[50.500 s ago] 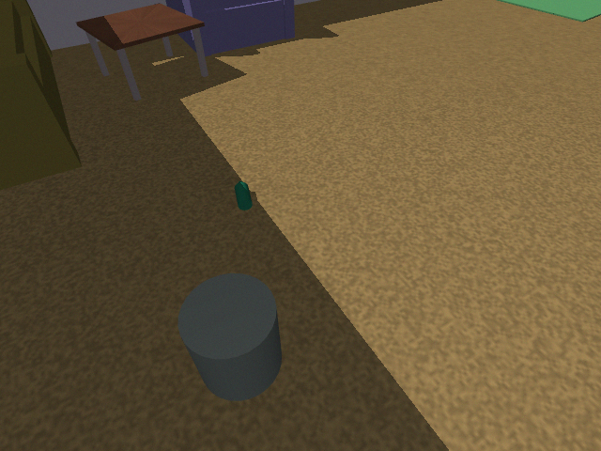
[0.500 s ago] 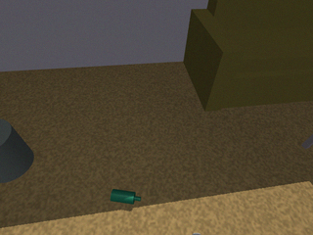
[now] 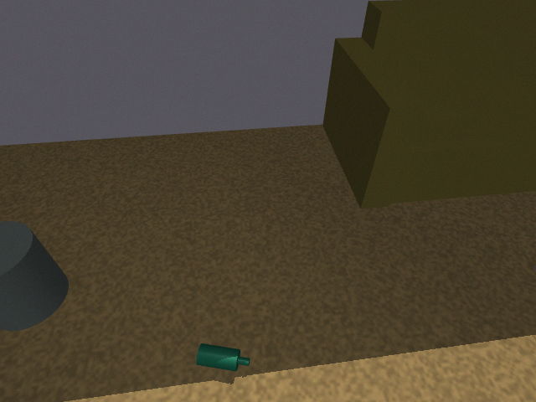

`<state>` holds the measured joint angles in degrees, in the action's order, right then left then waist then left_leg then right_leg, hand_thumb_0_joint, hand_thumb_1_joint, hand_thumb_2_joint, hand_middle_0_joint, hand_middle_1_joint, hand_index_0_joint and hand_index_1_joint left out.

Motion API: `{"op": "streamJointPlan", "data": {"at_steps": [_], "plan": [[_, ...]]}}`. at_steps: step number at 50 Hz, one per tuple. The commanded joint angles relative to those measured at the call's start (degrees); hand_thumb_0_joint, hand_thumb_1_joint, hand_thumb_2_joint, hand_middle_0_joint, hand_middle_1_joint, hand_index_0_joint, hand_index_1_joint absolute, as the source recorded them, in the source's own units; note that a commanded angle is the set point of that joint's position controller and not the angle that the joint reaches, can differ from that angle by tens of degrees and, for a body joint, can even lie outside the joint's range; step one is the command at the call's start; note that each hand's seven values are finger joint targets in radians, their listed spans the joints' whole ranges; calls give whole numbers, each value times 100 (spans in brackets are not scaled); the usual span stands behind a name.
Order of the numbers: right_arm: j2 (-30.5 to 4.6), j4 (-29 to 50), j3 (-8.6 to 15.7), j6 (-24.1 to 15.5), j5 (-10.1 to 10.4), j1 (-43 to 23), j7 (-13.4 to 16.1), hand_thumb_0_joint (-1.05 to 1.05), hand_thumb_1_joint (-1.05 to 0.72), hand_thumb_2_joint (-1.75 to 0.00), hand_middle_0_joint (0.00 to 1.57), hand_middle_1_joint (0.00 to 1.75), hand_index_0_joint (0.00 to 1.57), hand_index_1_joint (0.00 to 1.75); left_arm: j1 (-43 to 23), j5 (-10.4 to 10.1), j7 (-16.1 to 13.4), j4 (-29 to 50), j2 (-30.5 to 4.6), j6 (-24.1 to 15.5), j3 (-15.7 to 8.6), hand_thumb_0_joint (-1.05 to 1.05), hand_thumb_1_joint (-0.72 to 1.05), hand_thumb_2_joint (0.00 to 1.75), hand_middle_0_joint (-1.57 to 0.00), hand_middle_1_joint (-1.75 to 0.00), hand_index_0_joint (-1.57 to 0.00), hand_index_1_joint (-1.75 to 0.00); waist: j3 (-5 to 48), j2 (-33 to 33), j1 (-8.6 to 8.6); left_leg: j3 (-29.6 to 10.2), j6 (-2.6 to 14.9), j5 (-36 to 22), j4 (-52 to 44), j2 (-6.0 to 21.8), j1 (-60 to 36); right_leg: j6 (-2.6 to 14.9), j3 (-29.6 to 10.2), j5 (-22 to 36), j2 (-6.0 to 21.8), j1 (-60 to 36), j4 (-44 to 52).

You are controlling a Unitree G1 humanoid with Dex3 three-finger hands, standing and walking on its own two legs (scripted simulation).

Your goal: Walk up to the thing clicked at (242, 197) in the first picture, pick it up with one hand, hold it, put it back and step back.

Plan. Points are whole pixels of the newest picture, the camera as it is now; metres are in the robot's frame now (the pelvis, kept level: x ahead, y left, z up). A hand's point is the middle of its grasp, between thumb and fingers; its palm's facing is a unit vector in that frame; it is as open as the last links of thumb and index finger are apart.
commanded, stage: walk up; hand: left
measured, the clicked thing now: (224, 358) +0.48 +0.19 -0.73
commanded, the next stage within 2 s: stand in 1.66 s
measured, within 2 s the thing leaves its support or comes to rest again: neither
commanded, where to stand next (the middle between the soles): +0.09 -0.02 m, yaw -1 degrees
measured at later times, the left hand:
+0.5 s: hand out of the picture +0.12 +0.25 -0.14, palm faces -0.02 -0.93 -0.36, open 7.4 cm
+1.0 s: hand out of the picture +0.13 +0.24 -0.15, palm faces -0.04 -0.94 -0.34, open 7.4 cm
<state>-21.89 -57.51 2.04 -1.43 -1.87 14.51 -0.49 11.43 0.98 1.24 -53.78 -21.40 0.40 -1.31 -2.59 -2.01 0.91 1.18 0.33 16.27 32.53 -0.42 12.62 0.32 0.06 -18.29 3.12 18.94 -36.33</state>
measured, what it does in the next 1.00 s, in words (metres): stands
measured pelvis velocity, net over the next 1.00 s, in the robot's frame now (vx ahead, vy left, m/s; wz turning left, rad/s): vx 0.04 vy -0.01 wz -0.02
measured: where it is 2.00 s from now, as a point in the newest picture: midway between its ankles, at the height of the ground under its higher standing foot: outside the picture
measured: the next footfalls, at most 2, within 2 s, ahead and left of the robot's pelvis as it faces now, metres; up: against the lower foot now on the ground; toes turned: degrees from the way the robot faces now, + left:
none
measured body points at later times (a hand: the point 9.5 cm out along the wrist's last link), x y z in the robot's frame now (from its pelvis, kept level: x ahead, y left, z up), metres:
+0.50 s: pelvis +0.04 -0.01 +0.00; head +0.05 -0.01 +0.45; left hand +0.12 +0.30 -0.12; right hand +0.11 -0.32 -0.12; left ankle +0.02 +0.12 -0.73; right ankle +0.05 -0.14 -0.73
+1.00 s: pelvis +0.04 -0.01 +0.00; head +0.05 -0.01 +0.45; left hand +0.13 +0.29 -0.12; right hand +0.10 -0.33 -0.12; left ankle +0.01 +0.12 -0.73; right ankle +0.05 -0.14 -0.73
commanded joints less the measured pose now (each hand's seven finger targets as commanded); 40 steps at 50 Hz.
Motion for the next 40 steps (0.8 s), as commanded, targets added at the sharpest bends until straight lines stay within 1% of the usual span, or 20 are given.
{"op": "streamJointPlan", "data": {"at_steps": [1, 2, 4, 6, 9, 10, 11, 13, 14, 17, 19, 20, 22, 23, 26, 31, 34, 36, 38, 40], "plan": [[-1594, 487, 311, -248, 3, -689, 93, 0, -90, -90, 20, 30, 20, 30, -137, -50, -39, 195, -1298, -73, -367, 0, 90, 90, -20, -30, -20, -30, -854, 757, 84, -2362, 1077, 2443, -2356, 1829, 1085, 67, -368, -626, 83, 331, -768], [-1379, 464, 226, -295, -26, -631, 89, 0, -90, -90, 20, 30, 20, 30, -166, -64, -19, 140, -1130, -103, -320, 0, 90, 90, -20, -30, -20, -30, -748, 856, 58, -1826, 834, 1325, -2085, 1427, 629, 95, -428, -502, 63, 407, -436], [-1379, 393, 240, -342, -13, -406, 74, 0, -90, -90, 20, 30, 20, 30, -177, -82, -21, 52, -1119, -149, -314, 0, 90, 90, -20, -30, -20, -30, -382, 1226, -28, -1394, 729, -168, -1669, 1249, -13, 114, -156, -429, -49, 350, -72], [-1529, 384, 292, -288, 18, -417, 44, 0, -90, -90, 20, 30, 20, 30, -145, -66, -40, -32, -1066, -183, -291, 0, 90, 90, -20, -30, -20, -30, -75, 1399, -52, -1180, 793, -633, -1356, 1254, -115, 97, 49, -283, -145, -204, 391], [-1337, 455, 234, -168, 144, -472, 56, 0, -90, -90, 20, 30, 20, 30, -25, -13, -100, -173, -1100, -262, -265, 0, 90, 90, -20, -30, -20, -30, 310, 1086, 45, -687, 493, -1465, -695, 939, -30, 137, 1, 922, -143, -1220, 1444], [-1245, 480, 202, -160, 192, -450, 73, 0, -90, -90, 20, 30, 20, 30, 17, 1, -121, -203, -1262, -285, -296, 0, 90, 90, -20, -30, -20, -30, 545, 765, 38, -506, 372, -1525, -441, 759, 75, 246, -252, 1591, 41, -1562, 1269], [-1152, 498, 182, -156, 215, -400, 85, 0, -90, -90, 20, 30, 20, 30, 49, -18, -127, -205, -1403, -290, -302, 0, 90, 90, -20, -30, -20, -30, 699, 411, 10, -353, 257, -871, -263, 520, 314, 441, -716, 1701, 380, -1672, 1137], [-1094, 407, 180, -143, 161, -282, 95, 0, -90, -90, 20, 30, 20, 30, -303, -31, -78, -125, -1635, -243, -316, 0, 90, 90, -20, -30, -20, -30, 421, -143, -146, -157, 238, 898, -247, 250, 382, 753, -1216, 272, 797, -1146, 1312], [-1143, 310, 190, -153, 135, -165, 98, 0, -90, -90, 20, 30, 20, 30, -449, -36, -57, -67, -1583, -217, -290, 0, 90, 90, -20, -30, -20, -30, 351, -198, -216, -184, 260, 963, -417, 275, 146, 762, -1215, 41, 836, -862, 1312], [-1378, 236, 224, -199, 122, -291, 74, 0, -90, -90, 20, 30, 20, 30, -600, -81, -35, -61, -1240, -201, -173, 0, 90, 90, -20, -30, -20, -30, -129, 174, -171, -876, 503, 510, -1038, 713, -104, 379, -509, -63, 180, -31, 902], [-1478, 223, 229, -222, 125, -380, 75, 0, -90, -90, 20, 30, 20, 30, -496, -75, -42, -168, -1181, -225, -165, 0, 90, 90, -20, -30, -20, -30, -137, 300, -80, -1346, 712, -299, -1192, 1214, -235, 210, -178, 469, -40, -75, 560], [-1491, 222, 228, -227, 140, -493, 82, 0, -90, -90, 20, 30, 20, 30, -348, -76, -62, -245, -1198, -249, -177, 0, 90, 90, -20, -30, -20, -30, -32, 247, -3, -1209, 738, -951, -1011, 1243, -269, 194, -160, 904, 7, -310, 617], [-1389, 236, 212, -233, 177, -499, 107, 0, -90, -90, 20, 30, 20, 30, -251, -89, -83, -281, -1293, -320, -210, 0, 90, 90, -20, -30, -20, -30, 310, 88, -25, -530, 473, -2112, -448, 810, -373, 328, -350, 2364, 241, -909, 785], [-1301, 231, 195, -226, 195, -441, 122, 0, -90, -90, 20, 30, 20, 30, -274, -106, -90, -279, -1342, -333, -216, 0, 90, 90, -20, -30, -20, -30, 390, 77, -72, -310, 338, -2236, -255, 598, -263, 429, -493, 2873, 353, -1106, 748], [-1164, 204, 170, -191, 194, -439, 140, 0, -90, -90, 20, 30, 20, 30, -289, -139, -134, -222, -1418, -296, -235, 0, 90, 90, -20, -30, -20, -30, 616, -63, -88, -47, 221, -1706, -46, 432, -262, 679, -793, 3115, 667, -1297, 751], [-1252, 135, 218, -164, 174, -513, 123, 0, -90, -90, 20, 30, 20, 30, -604, -112, -135, -117, -1270, -230, -188, 0, 90, 90, -20, -30, -20, -30, 526, -17, -126, -392, 414, -1400, -465, 655, -599, 457, -372, 2057, 320, -747, 559], [-1372, 121, 252, -160, 170, -586, 124, 0, -90, -90, 20, 30, 20, 30, -675, -65, -130, -132, -1228, -222, -208, 0, 90, 90, -20, -30, -20, -30, 426, 240, -118, -737, 630, -1595, -642, 998, -717, 301, -116, 1768, 105, -477, 262], [-1376, 127, 251, -149, 171, -694, 125, 0, -90, -90, 20, 30, 20, 30, -654, -76, -126, -173, -1191, -229, -206, 0, 90, 90, -20, -30, -20, -30, 234, 402, -60, -740, 629, -1463, -683, 1017, -428, 288, -130, 1607, 62, -590, 330], [-1311, 173, 227, -127, 170, -835, 120, 0, -90, -90, 20, 30, 20, 30, -562, -67, -123, -203, -1243, -252, -220, 0, 90, 90, -20, -30, -20, -30, 175, 392, -15, -488, 513, -1164, -544, 820, -101, 375, -295, 1772, 149, -900, 573], [-1136, 222, 175, -112, 167, -920, 116, 0, -90, -90, 20, 30, 20, 30, -448, -67, -126, -231, -1398, -268, -255, 0, 90, 90, -20, -30, -20, -30, 227, 106, 10, -116, 302, -753, -91, 444, 216, 622, -855, 1860, 514, -1198, 935]]}}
